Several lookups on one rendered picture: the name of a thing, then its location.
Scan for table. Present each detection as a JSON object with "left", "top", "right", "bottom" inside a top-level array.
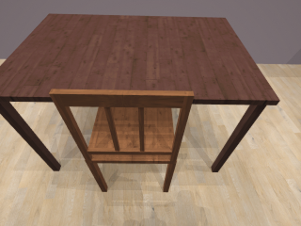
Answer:
[{"left": 0, "top": 13, "right": 280, "bottom": 172}]

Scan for chair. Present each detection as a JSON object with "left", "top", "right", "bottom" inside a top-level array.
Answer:
[{"left": 49, "top": 89, "right": 195, "bottom": 192}]

